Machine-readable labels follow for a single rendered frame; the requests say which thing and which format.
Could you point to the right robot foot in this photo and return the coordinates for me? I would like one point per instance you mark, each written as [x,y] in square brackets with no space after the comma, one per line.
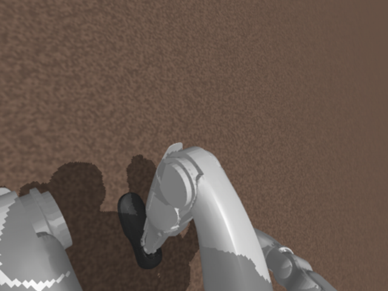
[132,215]

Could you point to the right robot arm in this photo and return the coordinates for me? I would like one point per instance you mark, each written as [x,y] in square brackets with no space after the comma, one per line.
[293,272]

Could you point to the right robot hand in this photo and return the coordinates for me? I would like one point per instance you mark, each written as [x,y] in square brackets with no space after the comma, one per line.
[267,243]

